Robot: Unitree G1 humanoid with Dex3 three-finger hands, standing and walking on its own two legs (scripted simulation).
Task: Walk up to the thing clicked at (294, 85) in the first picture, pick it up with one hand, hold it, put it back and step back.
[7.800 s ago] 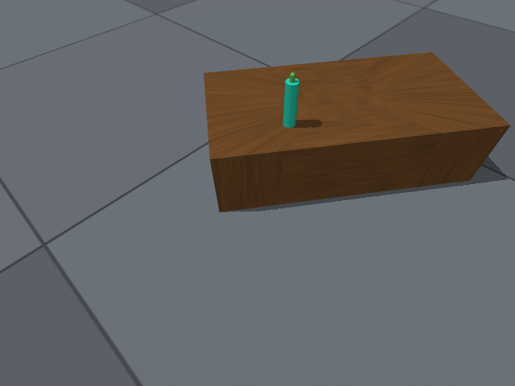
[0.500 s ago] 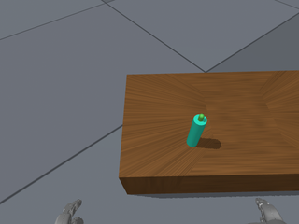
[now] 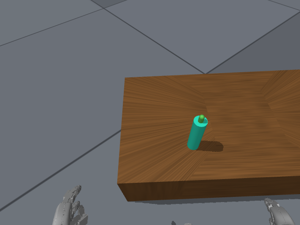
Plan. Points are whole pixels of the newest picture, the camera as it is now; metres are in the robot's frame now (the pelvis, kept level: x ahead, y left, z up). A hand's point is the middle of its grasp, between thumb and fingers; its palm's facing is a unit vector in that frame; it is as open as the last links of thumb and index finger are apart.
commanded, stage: go down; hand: right
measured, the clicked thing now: (197, 132) +0.53 -0.18 -0.25
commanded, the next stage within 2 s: approach in 2.00 s
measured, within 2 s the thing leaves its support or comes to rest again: neither
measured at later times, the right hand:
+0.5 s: hand out of the picture +0.13 -0.26 -0.10, palm faces +0.04 +0.94 -0.34, open 17.3 cm
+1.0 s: hand (268, 200) +0.20 -0.29 -0.07, palm faces +0.15 +0.94 -0.30, open 17.2 cm
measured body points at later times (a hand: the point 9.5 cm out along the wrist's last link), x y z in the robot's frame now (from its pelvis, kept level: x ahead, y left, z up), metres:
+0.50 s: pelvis -0.01 +0.00 -0.01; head +0.03 -0.02 +0.43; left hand +0.15 +0.25 -0.08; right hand +0.13 -0.31 -0.07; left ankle -0.03 +0.14 -0.70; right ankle -0.01 -0.13 -0.70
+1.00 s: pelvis -0.02 +0.00 -0.01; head +0.03 -0.02 +0.43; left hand +0.14 +0.25 -0.09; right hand +0.19 -0.34 -0.05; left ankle -0.03 +0.14 -0.70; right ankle -0.01 -0.13 -0.70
